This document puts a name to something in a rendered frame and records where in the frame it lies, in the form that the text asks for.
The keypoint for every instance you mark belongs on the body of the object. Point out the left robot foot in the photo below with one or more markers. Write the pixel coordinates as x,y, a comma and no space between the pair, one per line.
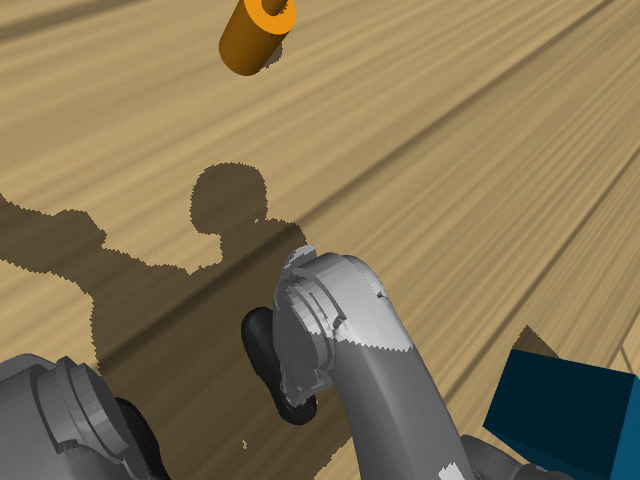
145,439

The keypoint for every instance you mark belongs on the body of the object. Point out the right robot arm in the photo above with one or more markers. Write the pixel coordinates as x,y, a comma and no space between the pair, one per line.
532,471

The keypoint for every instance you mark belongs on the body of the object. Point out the right robot hand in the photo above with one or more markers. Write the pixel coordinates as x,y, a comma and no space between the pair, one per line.
489,462

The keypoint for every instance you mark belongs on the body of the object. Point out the right robot foot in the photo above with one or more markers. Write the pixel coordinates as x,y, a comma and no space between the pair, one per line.
257,337

